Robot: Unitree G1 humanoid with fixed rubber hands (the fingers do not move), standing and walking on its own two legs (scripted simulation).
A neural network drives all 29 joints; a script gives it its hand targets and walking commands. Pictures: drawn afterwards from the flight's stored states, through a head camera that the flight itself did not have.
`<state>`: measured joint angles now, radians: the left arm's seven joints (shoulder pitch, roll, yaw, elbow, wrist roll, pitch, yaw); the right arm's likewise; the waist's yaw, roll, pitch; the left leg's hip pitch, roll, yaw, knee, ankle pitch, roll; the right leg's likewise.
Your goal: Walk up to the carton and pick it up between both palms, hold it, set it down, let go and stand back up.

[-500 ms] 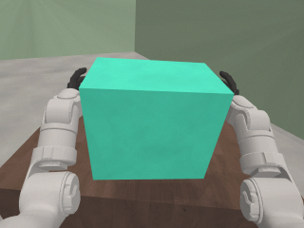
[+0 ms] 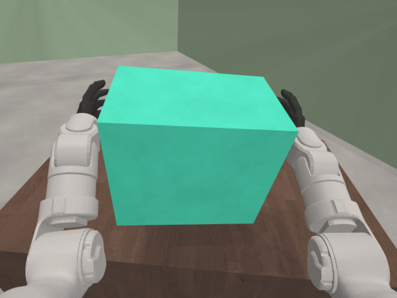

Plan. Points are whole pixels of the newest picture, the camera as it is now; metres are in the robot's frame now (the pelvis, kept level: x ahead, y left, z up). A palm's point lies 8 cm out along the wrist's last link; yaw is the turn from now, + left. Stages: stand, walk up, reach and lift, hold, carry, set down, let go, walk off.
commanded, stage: set down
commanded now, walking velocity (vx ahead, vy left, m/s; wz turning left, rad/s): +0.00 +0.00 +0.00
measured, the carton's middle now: (190, 150) +0.38 +0.04 +0.18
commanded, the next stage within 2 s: none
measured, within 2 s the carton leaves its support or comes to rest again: neither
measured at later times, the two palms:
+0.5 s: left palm (89, 135) +0.35 +0.23 +0.22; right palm (288, 140) +0.39 -0.16 +0.22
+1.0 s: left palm (102, 141) +0.39 +0.23 +0.18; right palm (282, 144) +0.42 -0.16 +0.19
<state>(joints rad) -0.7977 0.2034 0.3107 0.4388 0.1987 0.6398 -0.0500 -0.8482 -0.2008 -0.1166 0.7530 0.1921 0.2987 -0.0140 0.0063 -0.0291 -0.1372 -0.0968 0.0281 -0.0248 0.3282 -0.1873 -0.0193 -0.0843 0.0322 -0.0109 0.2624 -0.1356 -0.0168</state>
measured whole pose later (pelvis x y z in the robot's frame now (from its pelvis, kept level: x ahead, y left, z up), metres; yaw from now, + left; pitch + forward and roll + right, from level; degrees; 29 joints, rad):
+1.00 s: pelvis +0.02 +0.00 +0.00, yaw +0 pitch +0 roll -1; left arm -0.65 0.12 0.33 0.31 0.21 0.57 -0.01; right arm -0.76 -0.20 -0.10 0.75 0.19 0.17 0.03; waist 0.01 -0.03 -0.08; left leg -0.12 0.03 -0.03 0.33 -0.21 -0.02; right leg -0.10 0.03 -0.01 0.26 -0.16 -0.02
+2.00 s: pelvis +0.03 +0.00 +0.00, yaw +0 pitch +8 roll -1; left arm -0.63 0.04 0.33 0.37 0.21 0.40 0.06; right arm -0.76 -0.24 -0.13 0.86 0.14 -0.02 0.09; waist 0.02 -0.02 -0.08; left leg -0.27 0.03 -0.02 0.33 -0.20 -0.02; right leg -0.25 0.03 -0.01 0.26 -0.15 -0.02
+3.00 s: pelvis +0.02 +0.00 +0.00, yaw +0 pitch +15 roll -1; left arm -0.64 0.03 0.35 0.63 0.17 0.08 0.11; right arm -0.79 -0.23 -0.24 1.00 0.01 -0.20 0.14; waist 0.06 -0.01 -0.13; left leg -0.42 0.03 -0.02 0.33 -0.16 -0.03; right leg -0.41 0.03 -0.01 0.27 -0.12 -0.02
